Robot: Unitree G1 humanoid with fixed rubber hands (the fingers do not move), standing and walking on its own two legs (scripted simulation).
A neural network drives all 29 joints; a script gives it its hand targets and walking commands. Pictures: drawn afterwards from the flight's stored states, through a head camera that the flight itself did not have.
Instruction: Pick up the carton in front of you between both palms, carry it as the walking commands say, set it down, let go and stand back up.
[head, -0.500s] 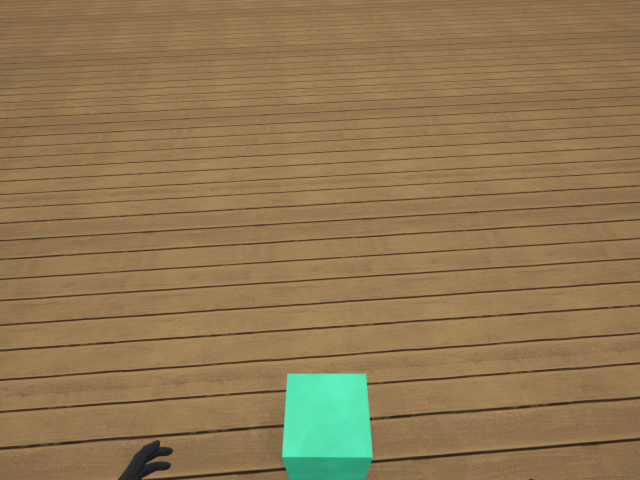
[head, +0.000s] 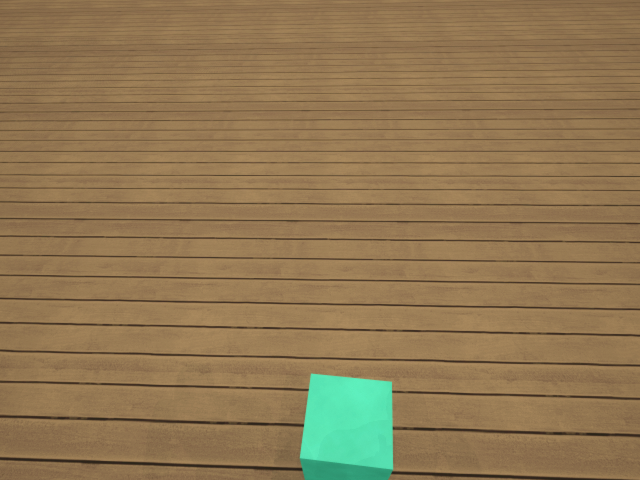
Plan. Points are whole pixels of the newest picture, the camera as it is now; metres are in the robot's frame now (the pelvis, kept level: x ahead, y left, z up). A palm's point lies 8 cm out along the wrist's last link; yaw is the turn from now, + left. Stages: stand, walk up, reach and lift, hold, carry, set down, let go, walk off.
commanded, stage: stand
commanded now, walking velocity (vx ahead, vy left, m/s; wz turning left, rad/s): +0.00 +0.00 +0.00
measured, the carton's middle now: (347, 433) +0.37 -0.02 -0.62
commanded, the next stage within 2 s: none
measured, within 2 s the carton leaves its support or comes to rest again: neither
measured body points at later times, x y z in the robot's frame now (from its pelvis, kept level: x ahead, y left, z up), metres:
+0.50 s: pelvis -0.02 +0.00 +0.01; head -0.01 +0.01 +0.46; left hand +0.02 +0.28 -0.12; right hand +0.08 -0.26 -0.11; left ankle -0.01 +0.12 -0.71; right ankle -0.11 -0.11 -0.71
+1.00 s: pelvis -0.03 +0.00 +0.01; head -0.02 +0.01 +0.46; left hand -0.03 +0.27 -0.13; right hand +0.06 -0.26 -0.11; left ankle -0.01 +0.12 -0.71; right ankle -0.11 -0.11 -0.71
